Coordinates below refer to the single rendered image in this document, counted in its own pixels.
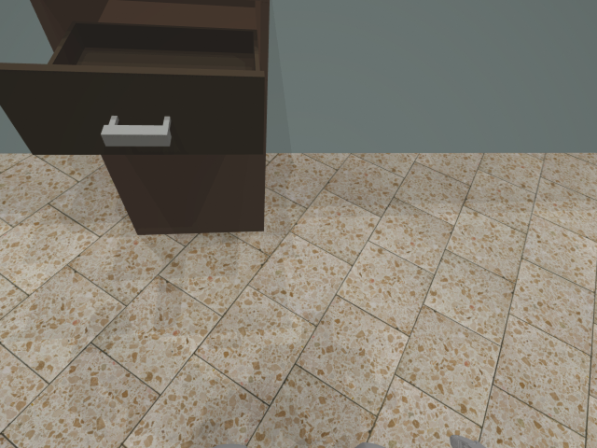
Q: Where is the drawer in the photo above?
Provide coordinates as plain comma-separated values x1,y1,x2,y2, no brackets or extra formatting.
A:
0,21,265,155

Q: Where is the cabinet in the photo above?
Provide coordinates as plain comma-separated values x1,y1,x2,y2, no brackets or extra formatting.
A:
30,0,270,235

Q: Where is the handle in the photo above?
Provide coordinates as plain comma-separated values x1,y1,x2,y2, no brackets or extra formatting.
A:
101,116,172,147

